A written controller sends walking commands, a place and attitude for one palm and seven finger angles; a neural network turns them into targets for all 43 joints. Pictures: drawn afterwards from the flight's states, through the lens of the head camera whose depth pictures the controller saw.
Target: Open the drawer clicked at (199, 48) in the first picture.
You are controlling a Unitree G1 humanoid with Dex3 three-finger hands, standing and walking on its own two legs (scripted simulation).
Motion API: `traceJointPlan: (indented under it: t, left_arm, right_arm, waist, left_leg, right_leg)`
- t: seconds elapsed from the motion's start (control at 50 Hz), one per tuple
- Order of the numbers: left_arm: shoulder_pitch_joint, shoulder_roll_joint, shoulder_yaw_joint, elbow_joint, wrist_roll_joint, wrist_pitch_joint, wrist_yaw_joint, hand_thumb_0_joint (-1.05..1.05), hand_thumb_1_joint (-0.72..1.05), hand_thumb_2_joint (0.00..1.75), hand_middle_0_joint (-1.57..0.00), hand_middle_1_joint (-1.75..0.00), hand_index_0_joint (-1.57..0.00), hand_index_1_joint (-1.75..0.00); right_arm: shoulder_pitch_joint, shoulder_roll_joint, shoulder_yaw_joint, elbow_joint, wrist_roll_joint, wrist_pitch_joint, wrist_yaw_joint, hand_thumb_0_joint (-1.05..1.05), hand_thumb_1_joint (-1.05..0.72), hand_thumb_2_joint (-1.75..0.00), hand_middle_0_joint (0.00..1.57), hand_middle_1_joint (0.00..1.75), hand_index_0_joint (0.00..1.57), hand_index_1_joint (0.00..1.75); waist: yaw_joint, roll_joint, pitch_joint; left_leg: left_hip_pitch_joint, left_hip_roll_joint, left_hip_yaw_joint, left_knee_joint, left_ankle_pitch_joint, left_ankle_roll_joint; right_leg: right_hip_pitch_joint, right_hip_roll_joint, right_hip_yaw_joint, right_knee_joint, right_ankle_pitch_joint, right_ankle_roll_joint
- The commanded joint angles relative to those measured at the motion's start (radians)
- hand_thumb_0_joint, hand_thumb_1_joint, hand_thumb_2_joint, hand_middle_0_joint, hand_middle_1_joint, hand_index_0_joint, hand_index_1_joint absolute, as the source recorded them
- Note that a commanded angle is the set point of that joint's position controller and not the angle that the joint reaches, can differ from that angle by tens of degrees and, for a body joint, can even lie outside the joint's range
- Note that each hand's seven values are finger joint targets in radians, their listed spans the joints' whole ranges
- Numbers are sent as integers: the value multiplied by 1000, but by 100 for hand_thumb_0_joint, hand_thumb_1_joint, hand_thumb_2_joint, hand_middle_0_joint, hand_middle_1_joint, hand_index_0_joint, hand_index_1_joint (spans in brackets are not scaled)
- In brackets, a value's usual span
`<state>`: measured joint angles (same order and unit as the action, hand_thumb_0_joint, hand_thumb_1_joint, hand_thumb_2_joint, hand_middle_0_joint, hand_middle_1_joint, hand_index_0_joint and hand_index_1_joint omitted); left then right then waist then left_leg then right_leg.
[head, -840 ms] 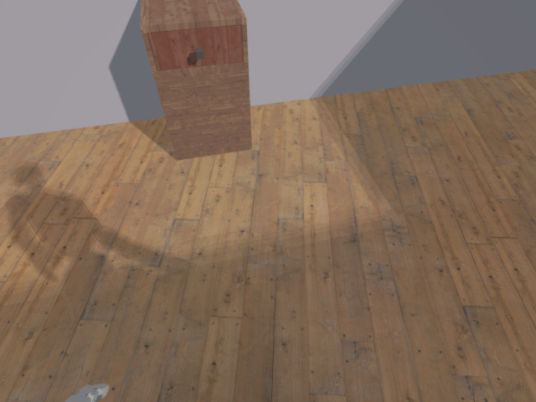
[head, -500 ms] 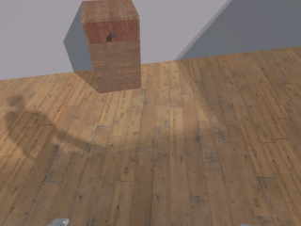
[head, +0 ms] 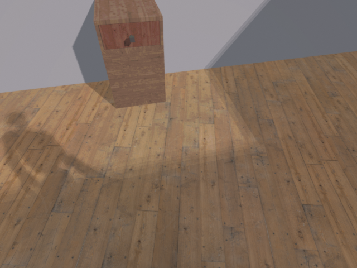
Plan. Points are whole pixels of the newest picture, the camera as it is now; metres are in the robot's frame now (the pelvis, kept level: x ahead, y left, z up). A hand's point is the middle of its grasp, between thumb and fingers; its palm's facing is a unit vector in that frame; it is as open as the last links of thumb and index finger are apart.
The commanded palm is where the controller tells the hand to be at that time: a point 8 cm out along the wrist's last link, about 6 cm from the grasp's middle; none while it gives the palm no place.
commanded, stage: look at it before walking up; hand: left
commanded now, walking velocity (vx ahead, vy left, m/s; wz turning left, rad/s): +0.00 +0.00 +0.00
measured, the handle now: (131, 37) +1.47 +0.40 -0.17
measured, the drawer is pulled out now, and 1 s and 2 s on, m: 0.00 0.00 0.00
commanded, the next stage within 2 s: walk to a spot facing it in 0.60 s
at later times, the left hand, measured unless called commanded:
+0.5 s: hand out of the picture +0.07 +0.25 -0.16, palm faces -0.03 -0.94 -0.33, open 7.3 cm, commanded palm none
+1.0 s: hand out of the picture +0.03 +0.22 -0.19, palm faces +0.01 -0.98 -0.17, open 7.3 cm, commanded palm none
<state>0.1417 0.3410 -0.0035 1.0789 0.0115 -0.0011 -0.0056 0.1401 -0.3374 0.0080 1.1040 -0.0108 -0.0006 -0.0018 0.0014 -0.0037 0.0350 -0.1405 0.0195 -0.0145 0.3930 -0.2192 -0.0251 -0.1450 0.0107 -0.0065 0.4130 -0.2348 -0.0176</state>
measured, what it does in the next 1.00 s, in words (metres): shifts its weight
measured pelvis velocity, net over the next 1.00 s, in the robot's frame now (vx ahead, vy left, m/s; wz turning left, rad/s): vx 0.05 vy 0.02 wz -0.02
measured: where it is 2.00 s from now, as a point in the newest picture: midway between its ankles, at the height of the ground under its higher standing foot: (186, 233)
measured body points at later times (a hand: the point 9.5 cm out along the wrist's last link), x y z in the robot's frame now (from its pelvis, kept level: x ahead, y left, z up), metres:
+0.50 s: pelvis +0.00 +0.01 +0.00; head +0.00 +0.01 +0.45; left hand +0.07 +0.30 -0.13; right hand +0.07 -0.29 -0.13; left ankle +0.00 +0.14 -0.74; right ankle -0.01 -0.11 -0.74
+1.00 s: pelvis +0.05 +0.02 -0.01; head +0.04 +0.04 +0.44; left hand +0.03 +0.27 -0.18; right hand +0.04 -0.23 -0.16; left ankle +0.00 +0.14 -0.74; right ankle -0.01 -0.11 -0.74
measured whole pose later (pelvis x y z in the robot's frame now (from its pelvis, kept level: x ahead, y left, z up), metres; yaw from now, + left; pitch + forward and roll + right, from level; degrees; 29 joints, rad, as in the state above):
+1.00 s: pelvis +0.05 +0.02 -0.01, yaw -1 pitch -1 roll -1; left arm 0.35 0.22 0.02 1.10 0.02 0.00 -0.02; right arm 0.30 -0.22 0.00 1.12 -0.02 -0.01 0.01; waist 0.01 -0.03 -0.02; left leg -0.17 0.03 0.05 0.58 -0.38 0.00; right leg -0.16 0.00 0.02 0.55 -0.38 -0.02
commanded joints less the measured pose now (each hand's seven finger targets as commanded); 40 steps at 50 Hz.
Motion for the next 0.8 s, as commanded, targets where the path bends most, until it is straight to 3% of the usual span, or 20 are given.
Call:
traceJointPlan:
  t: [0.0,0.68,0.7,0.72,0.78]
  left_arm:
    - [-47,206,36,-63,-3,-21,16,0,90,90,-20,-30,-20,-30]
    - [-34,203,34,-56,0,-25,18,0,90,90,-20,-30,-20,-30]
    - [7,120,17,-35,-2,-16,21,0,90,90,-20,-30,-20,-30]
    - [47,77,7,-21,1,-5,21,0,90,90,-20,-30,-20,-30]
    - [102,88,20,-20,10,10,7,0,90,90,-20,-30,-20,-30]
  right_arm:
    - [-58,-197,-38,-67,1,-30,-14,0,-90,-90,20,30,20,30]
    - [-59,-197,-40,-57,4,-32,-12,0,-90,-90,20,30,20,30]
    - [-29,-116,-19,-37,-1,-24,-9,0,-90,-90,20,30,20,30]
    - [10,-67,-9,-24,-5,-14,-7,0,-90,-90,20,30,20,30]
    - [44,-62,-18,-28,-15,-2,-1,0,-90,-90,20,30,20,30]
  waist:
    - [2,-6,-45]
    - [0,-3,-64]
    - [2,-6,-80]
    - [2,-11,-81]
    - [13,-47,55]
  left_leg:
    - [-5,91,-80,-61,111,50]
    - [23,99,-85,-78,164,50]
    - [29,97,-66,-69,116,39]
    - [22,84,-54,-50,24,33]
    - [-123,50,-39,-13,-298,41]
  right_leg:
    - [-19,-127,124,-95,87,-20]
    - [3,-129,118,-99,159,-15]
    - [8,-130,109,-102,95,-3]
    - [1,-121,116,-96,-30,-1]
    - [-85,-117,179,-134,-374,-30]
